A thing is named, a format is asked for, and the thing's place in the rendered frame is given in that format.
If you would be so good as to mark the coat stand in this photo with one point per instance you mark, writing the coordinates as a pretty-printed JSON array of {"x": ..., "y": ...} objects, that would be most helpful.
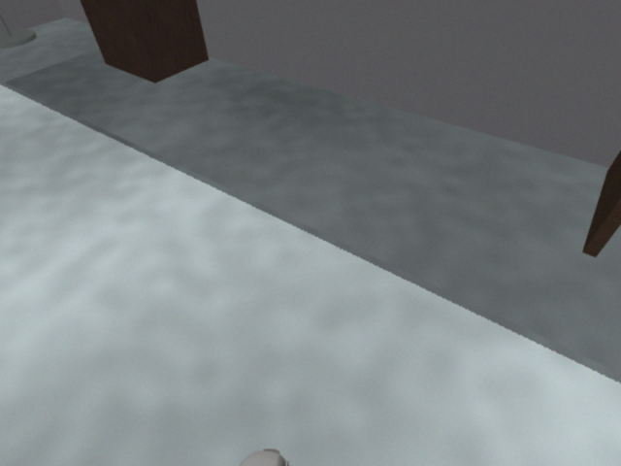
[{"x": 15, "y": 38}]

